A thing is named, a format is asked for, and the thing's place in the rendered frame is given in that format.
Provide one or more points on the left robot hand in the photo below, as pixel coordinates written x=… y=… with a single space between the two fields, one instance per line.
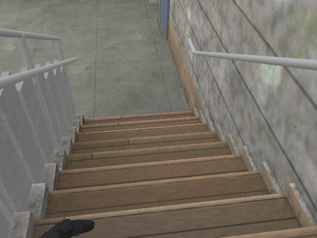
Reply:
x=68 y=228

